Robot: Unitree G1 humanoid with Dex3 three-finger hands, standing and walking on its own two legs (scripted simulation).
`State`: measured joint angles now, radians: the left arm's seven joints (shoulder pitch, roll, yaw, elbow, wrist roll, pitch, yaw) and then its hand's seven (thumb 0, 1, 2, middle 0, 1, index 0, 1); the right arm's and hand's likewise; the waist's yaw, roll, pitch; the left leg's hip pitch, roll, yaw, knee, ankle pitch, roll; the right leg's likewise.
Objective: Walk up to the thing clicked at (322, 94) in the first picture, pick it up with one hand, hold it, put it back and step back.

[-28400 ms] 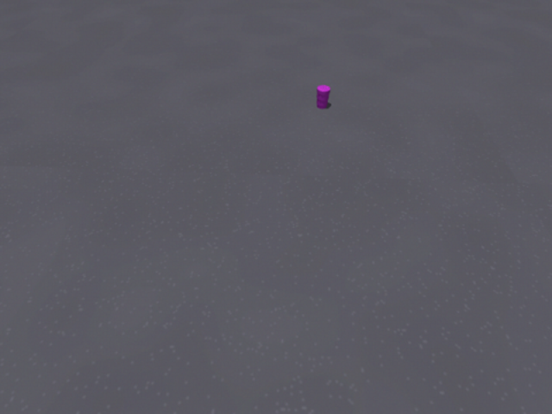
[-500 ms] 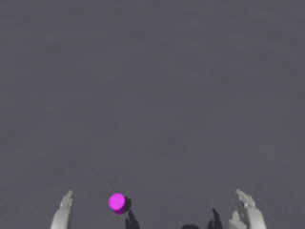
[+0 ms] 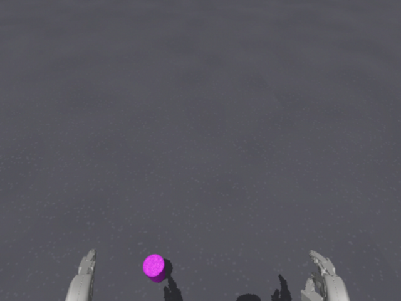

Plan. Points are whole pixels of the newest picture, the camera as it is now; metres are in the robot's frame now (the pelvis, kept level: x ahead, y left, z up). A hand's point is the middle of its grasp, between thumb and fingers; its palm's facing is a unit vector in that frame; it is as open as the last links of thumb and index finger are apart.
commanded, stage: home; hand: left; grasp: from the side
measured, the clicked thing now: (155, 269) +0.38 +0.21 -0.65
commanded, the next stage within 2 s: stand in 0.18 s
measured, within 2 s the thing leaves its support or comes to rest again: neither
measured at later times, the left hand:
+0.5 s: hand (111, 298) +0.17 +0.19 -0.05, palm faces +0.11 -0.95 -0.28, open 15.2 cm
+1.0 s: hand out of the picture +0.06 +0.26 -0.11, palm faces +0.01 -0.94 -0.35, open 7.5 cm
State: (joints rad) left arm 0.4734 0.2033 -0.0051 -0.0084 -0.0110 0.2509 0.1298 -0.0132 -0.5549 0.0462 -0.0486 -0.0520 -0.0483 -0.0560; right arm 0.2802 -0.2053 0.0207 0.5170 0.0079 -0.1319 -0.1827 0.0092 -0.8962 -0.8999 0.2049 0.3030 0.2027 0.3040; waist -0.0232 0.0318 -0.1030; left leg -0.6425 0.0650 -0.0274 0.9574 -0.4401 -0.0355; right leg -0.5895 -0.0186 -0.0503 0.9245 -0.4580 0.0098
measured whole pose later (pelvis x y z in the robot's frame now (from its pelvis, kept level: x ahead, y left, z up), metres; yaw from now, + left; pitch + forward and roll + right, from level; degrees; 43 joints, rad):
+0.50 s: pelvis +0.00 +0.00 +0.00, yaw +0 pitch +7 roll -2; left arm 0.47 0.21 -0.01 -0.02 -0.01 0.25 0.13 -0.01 -0.25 0.35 -0.15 -0.21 -0.15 -0.22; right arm 0.28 -0.21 0.02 0.51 0.01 -0.14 -0.18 0.01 -0.90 -0.90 0.21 0.30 0.20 0.30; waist -0.02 0.03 -0.10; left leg -0.64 0.06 -0.03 0.96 -0.44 -0.03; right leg -0.59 -0.02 -0.05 0.92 -0.45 0.01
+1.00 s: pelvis -0.01 +0.01 +0.04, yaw +1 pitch -2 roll +0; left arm 0.25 0.34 0.02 0.89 0.04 0.01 0.02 0.00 0.88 0.89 -0.20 -0.30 -0.20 -0.30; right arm 0.20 -0.32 -0.04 0.95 -0.04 0.00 -0.01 0.01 -0.90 -0.90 0.20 0.30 0.20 0.30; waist 0.01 -0.01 0.04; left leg -0.32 0.02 0.00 0.65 -0.30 -0.01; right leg -0.27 -0.05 -0.04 0.64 -0.32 0.03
